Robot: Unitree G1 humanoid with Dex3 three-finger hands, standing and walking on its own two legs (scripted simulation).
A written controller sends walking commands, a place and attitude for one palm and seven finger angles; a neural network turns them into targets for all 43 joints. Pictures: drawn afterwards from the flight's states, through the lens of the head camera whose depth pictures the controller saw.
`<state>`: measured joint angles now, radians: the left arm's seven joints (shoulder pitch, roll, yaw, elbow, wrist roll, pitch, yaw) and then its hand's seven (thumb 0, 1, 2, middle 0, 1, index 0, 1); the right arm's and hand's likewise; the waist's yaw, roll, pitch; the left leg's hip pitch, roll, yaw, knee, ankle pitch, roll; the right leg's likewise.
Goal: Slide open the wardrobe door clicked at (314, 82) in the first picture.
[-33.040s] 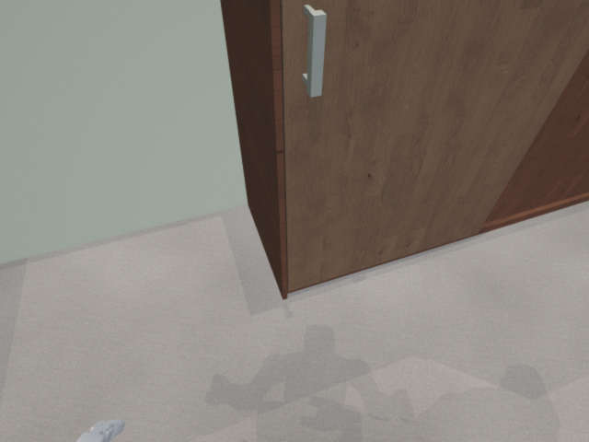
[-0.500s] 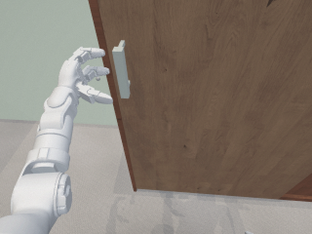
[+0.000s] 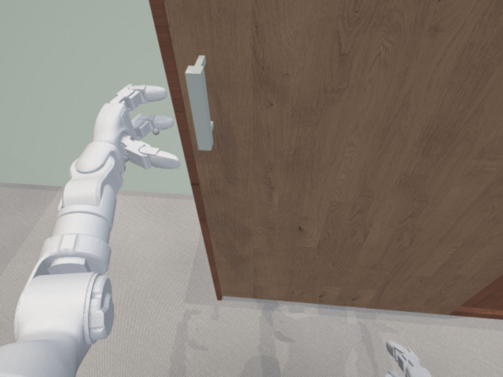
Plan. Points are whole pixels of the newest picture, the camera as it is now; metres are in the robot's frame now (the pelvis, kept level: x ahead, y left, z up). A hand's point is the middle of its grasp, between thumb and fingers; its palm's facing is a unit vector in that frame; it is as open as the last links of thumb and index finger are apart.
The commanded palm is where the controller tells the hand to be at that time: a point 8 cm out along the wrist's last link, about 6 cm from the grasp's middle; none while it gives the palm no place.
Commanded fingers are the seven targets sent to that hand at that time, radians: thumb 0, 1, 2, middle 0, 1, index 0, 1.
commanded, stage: move the hooked fingers beside the handle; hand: left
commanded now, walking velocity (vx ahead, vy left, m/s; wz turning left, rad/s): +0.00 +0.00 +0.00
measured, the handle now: (203, 104) +0.51 +0.09 +0.19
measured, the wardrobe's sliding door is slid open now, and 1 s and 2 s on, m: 0.00 0.00 0.00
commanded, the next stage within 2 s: feel for the door with the fingertips in 1.04 s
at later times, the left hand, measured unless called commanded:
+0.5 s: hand (151, 120) +0.45 +0.17 +0.20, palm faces -0.06 -1.00 +0.01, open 14.0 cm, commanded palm +0.42 +0.22 +0.19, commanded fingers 0.00 -0.50 0.30 -0.30 -1.20 -0.30 -1.20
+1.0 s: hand (156, 129) +0.44 +0.16 +0.18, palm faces -0.05 -1.00 -0.01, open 14.0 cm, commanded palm +0.42 +0.20 +0.19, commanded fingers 0.00 -0.50 0.30 -0.30 -1.20 -0.30 -1.20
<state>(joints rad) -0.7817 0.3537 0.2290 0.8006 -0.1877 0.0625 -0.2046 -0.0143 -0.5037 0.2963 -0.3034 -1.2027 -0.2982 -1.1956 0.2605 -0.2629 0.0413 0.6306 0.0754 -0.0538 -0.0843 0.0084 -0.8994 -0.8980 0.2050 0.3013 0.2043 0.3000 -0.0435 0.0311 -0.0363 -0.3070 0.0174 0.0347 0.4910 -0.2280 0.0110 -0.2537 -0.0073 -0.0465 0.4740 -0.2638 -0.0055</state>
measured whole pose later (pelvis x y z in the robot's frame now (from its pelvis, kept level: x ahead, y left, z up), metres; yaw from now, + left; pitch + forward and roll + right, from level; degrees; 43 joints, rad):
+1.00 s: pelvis +0.00 +0.00 +0.00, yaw +0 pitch +3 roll -1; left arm -0.78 0.35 0.21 0.77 -0.19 0.09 -0.20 -0.01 -0.50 0.30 -0.30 -1.20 -0.30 -1.20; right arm 0.26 -0.26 0.04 0.63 0.08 -0.04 -0.08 0.01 -0.90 -0.90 0.21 0.30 0.20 0.30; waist -0.04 0.03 -0.04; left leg -0.31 0.01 0.03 0.50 -0.24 0.01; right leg -0.25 -0.01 -0.05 0.47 -0.27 0.00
